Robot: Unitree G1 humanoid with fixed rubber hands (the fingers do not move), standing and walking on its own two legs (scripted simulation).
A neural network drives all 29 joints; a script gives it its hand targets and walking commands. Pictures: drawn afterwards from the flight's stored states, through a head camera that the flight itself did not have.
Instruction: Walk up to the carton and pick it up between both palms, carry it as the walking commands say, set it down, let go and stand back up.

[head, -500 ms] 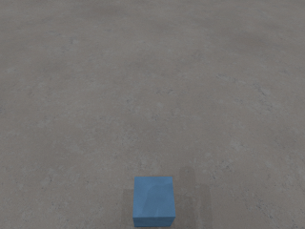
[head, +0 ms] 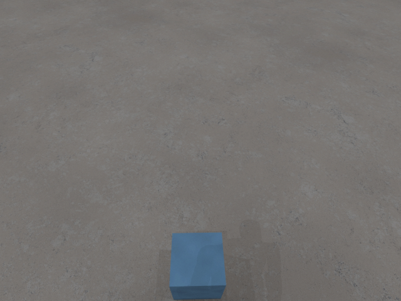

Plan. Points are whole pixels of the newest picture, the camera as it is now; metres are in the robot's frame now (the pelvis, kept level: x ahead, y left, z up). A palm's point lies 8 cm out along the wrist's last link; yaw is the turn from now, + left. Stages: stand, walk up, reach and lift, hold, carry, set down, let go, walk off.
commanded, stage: walk up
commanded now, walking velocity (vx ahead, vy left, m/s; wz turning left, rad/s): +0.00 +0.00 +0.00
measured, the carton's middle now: (197, 266) +0.37 +0.01 -0.66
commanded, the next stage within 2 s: stand in 0.68 s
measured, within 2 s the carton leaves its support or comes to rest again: neither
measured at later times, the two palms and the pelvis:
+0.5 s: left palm out of the picture -0.05 +0.17 -0.14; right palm out of the picture -0.04 -0.22 -0.15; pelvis +0.01 -0.02 +0.00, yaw +0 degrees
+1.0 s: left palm out of the picture -0.04 +0.17 -0.15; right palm out of the picture -0.03 -0.21 -0.15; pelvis +0.02 -0.02 +0.00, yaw +0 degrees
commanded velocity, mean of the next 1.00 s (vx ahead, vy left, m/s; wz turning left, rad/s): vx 0.00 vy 0.00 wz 0.00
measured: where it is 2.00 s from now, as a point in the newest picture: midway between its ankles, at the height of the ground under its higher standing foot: outside the picture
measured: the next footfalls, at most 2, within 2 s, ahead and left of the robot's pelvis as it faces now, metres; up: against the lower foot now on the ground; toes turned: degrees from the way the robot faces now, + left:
none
